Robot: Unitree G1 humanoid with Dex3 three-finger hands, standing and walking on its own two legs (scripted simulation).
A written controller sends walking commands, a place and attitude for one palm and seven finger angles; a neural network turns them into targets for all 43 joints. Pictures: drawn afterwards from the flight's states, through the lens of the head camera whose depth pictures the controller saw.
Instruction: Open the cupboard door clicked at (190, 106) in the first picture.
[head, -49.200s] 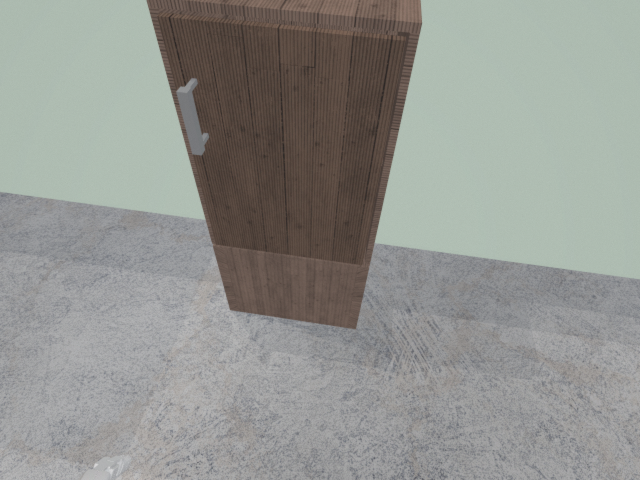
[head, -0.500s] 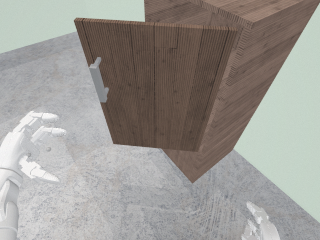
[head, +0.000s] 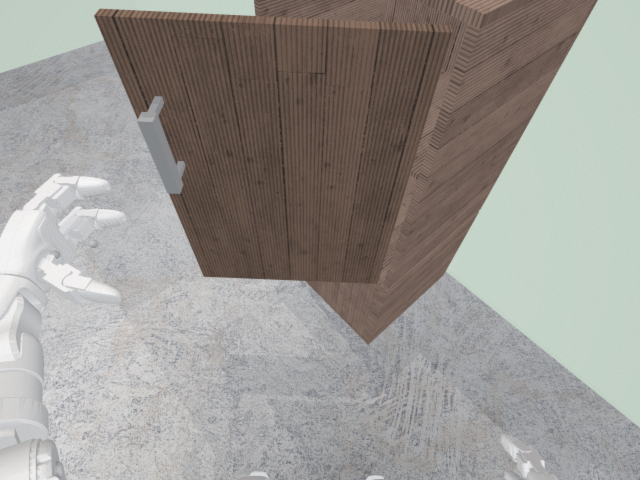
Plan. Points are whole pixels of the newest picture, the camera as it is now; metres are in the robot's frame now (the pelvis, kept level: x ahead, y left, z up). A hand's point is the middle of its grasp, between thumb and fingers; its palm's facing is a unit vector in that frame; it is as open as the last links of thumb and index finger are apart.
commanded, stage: move the hooked fingers beside the handle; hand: left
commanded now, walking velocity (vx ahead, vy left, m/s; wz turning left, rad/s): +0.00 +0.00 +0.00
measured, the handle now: (166, 147) +0.55 +0.23 +0.08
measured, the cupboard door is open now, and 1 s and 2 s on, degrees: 46 46 46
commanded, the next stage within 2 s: none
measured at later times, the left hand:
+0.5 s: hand (103, 207) +0.42 +0.28 +0.09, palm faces -0.04 -1.00 +0.00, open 14.0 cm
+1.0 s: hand (106, 173) +0.48 +0.29 +0.09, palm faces -0.02 -1.00 -0.01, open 14.0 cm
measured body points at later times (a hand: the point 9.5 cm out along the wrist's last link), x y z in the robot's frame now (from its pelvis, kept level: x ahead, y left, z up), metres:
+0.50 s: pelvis +0.01 +0.02 +0.00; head +0.08 +0.03 +0.44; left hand +0.42 +0.33 +0.10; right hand +0.09 -0.25 -0.10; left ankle +0.01 +0.11 -0.71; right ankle +0.00 -0.10 -0.71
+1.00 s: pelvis +0.00 +0.02 -0.02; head +0.12 +0.04 +0.42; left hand +0.48 +0.35 +0.10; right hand +0.00 -0.27 -0.11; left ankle +0.01 +0.11 -0.71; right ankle +0.00 -0.10 -0.71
